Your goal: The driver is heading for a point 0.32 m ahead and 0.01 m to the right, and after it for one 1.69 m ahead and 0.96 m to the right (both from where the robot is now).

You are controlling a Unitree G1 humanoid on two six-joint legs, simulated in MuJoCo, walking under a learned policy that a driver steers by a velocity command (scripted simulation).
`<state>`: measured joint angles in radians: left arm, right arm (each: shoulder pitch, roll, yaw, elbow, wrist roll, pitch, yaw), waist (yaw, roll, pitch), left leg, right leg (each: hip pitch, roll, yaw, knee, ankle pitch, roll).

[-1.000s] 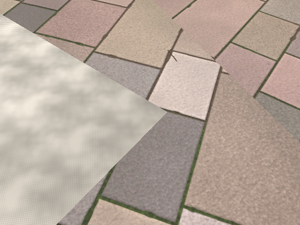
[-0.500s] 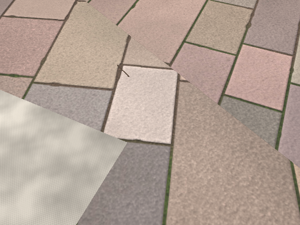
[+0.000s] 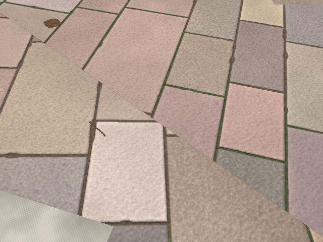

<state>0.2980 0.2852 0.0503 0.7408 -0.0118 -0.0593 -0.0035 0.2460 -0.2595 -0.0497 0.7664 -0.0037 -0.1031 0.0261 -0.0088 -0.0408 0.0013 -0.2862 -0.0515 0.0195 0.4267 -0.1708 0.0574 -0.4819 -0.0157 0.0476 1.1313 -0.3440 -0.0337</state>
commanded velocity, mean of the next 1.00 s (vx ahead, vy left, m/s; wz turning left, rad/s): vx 0.19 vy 0.00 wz -0.40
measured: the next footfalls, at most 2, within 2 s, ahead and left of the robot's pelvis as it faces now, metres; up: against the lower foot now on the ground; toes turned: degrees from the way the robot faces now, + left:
right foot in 0.34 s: +0.35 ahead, -0.14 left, +0.00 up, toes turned -3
left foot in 0.78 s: +0.36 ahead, +0.08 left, +0.00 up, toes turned -22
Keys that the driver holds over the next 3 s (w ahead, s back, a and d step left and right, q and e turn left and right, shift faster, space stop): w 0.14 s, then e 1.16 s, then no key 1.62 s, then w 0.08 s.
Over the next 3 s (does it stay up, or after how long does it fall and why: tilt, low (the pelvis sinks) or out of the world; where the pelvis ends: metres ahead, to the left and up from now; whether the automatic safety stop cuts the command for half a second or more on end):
stays up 0.29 -0.01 0.00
